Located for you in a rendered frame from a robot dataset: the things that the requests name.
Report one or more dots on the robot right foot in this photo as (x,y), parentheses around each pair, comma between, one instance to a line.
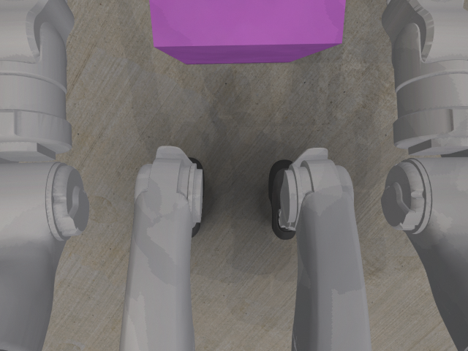
(276,177)

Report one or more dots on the carton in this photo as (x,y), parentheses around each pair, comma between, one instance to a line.
(245,31)

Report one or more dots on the right robot upper arm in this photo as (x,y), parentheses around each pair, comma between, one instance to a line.
(427,198)

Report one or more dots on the robot left forearm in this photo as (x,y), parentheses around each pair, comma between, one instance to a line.
(33,80)

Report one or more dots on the left robot upper arm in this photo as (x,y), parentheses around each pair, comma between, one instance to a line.
(42,204)

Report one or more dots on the robot right forearm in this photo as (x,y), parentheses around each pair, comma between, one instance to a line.
(429,41)

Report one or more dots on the robot left thigh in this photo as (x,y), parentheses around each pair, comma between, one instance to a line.
(157,313)

